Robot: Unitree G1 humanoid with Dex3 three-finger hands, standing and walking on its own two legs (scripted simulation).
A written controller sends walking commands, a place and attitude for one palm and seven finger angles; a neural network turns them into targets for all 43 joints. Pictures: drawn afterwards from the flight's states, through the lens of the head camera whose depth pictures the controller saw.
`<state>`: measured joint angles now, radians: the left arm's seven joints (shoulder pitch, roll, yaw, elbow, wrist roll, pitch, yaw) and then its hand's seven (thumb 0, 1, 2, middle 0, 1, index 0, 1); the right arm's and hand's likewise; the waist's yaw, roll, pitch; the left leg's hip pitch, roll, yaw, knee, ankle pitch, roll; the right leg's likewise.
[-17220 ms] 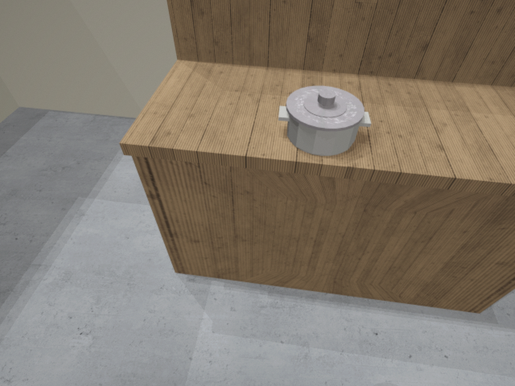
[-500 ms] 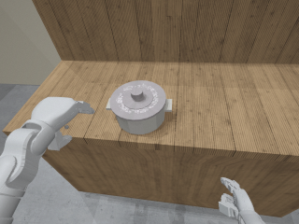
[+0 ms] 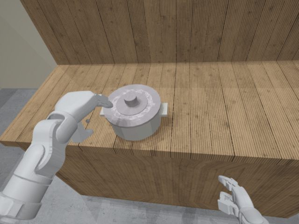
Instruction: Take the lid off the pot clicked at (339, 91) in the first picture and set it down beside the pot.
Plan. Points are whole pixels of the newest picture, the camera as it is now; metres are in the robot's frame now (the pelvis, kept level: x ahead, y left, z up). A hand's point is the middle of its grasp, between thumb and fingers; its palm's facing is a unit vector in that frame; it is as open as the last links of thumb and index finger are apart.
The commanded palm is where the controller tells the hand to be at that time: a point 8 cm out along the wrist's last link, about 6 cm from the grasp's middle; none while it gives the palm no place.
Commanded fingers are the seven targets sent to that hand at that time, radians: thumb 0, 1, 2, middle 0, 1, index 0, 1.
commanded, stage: move the open hand above the knob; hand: left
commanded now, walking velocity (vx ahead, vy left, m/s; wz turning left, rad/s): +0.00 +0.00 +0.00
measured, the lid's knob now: (130, 98) +0.46 +0.12 +0.08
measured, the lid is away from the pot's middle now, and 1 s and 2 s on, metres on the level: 0.00 0.00 0.00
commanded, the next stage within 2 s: none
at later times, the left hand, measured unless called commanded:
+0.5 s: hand (99, 97) +0.38 +0.17 +0.16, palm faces -0.11 -0.07 -0.99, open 10.1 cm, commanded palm +0.35 +0.16 +0.21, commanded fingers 0.00 -0.32 1.46 -0.84 -0.08 -0.84 -0.08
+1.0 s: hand (121, 96) +0.41 +0.12 +0.13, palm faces -0.24 +0.00 -0.97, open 10.1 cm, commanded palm +0.41 +0.13 +0.21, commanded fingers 0.00 -0.32 1.46 -0.84 -0.08 -0.84 -0.08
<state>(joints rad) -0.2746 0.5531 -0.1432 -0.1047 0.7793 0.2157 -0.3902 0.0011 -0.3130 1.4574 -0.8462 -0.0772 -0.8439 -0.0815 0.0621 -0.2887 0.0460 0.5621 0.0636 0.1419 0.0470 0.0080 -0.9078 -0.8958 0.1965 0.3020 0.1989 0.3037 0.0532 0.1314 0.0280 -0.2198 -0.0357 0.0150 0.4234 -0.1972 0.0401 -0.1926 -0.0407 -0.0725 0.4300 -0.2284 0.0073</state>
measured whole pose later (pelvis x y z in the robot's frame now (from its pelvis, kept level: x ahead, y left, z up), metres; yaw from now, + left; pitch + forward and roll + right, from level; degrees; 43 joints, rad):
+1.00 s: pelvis +0.01 -0.01 +0.00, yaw +0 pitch +1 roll +1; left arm -0.68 0.48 -0.35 0.28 0.84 0.27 -0.38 0.00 -0.31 1.46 -0.85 -0.08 -0.85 -0.08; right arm 0.09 -0.28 0.04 0.61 0.08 0.16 0.01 0.01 -0.91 -0.90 0.20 0.30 0.20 0.30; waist -0.01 0.09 0.03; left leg -0.25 -0.03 0.02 0.45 -0.22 0.03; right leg -0.24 -0.04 -0.07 0.48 -0.27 -0.01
